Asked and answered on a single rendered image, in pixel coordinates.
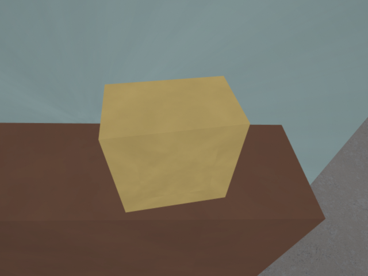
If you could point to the pedestal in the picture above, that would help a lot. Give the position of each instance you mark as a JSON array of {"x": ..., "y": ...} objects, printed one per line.
[{"x": 61, "y": 213}]

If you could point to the carton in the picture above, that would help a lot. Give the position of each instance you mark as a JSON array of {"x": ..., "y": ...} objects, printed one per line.
[{"x": 170, "y": 142}]

